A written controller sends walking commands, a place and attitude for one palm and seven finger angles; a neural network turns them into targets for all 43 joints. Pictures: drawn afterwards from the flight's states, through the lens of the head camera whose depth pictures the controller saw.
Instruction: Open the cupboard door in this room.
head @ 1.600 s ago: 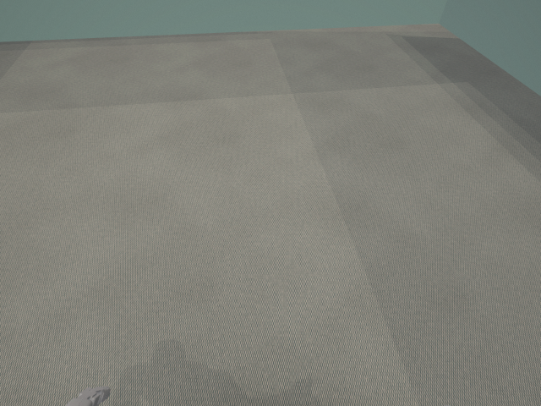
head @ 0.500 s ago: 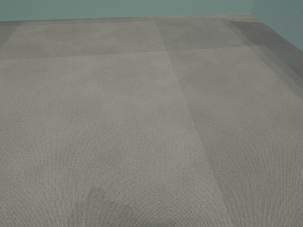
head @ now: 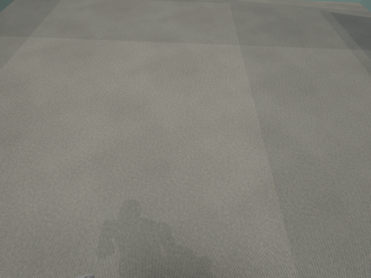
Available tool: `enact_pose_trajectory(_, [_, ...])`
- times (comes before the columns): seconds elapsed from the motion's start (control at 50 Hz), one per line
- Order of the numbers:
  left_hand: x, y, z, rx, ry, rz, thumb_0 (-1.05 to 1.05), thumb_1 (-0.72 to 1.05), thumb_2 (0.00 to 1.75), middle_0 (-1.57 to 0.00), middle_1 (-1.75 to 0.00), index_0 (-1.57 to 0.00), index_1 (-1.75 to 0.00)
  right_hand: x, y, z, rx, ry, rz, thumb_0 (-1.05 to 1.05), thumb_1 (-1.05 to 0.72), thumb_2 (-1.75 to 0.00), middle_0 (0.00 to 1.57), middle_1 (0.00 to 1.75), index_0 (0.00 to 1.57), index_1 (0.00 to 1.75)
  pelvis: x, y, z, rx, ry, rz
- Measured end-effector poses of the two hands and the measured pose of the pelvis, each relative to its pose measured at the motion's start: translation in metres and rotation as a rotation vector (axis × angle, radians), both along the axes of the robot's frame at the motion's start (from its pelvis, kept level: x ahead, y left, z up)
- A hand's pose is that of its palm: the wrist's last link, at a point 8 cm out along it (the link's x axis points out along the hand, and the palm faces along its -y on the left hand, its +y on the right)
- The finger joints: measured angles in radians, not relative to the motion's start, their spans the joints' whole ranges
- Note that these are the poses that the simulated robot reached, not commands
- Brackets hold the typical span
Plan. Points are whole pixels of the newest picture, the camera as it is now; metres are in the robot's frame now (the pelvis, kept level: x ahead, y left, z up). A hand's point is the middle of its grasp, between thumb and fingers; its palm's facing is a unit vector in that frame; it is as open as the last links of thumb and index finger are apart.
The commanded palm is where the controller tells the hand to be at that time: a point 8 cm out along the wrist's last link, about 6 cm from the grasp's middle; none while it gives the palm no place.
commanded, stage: turn or walk to find it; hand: left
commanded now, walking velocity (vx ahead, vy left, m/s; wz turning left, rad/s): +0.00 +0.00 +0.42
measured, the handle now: out of the picture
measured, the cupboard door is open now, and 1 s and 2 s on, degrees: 0 0 0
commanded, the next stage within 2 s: none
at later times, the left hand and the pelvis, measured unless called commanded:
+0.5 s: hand out of the picture -0.05 +0.19 -0.19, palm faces +0.27 -0.94 -0.21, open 7.4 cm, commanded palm none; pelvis -0.03 +0.00 -0.02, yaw +15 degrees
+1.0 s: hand out of the picture -0.01 +0.22 -0.15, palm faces +0.42 -0.87 -0.28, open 7.4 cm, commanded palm none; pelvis -0.04 -0.01 -0.01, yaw +24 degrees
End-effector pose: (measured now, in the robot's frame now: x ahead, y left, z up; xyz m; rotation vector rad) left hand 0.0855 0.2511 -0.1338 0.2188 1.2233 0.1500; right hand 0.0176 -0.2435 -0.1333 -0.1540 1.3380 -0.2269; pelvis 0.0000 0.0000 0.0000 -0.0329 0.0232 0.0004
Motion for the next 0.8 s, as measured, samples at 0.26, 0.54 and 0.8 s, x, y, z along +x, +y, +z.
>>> enact_pose_trajectory(0.26, [-0.073,-0.024,0.014,0.049,-0.031,0.14,0.01,0.91,0.9,-0.2,-0.3,-0.2,-0.3,0.025,-0.046,-0.01,0.012,-0.044,0.113,0.01,-0.91,-0.9,0.2,0.29,0.2,0.3,-0.019,-0.028,-0.003,0.045,-0.03,0.128])
enact_pose_trajectory(0.54, [-0.173,-0.001,-0.033,-0.058,0.134,0.34,0.01,0.91,0.9,-0.2,-0.3,-0.2,-0.3,0.094,0.025,-0.002,-0.033,-0.102,0.352,0.01,-0.91,-0.9,0.19,0.29,0.2,0.3,-0.029,0.011,-0.018,0.043,-0.014,0.259])
enact_pose_trajectory(0.8, [-0.157,0.039,-0.003,-0.006,0.006,0.408,0.01,0.91,0.9,-0.19,-0.3,-0.2,-0.3,0.094,0.068,0.014,0.019,-0.157,0.423,0.01,-0.9,-0.9,0.2,0.29,0.2,0.3,-0.038,0.023,0.001,0.016,-0.036,0.337])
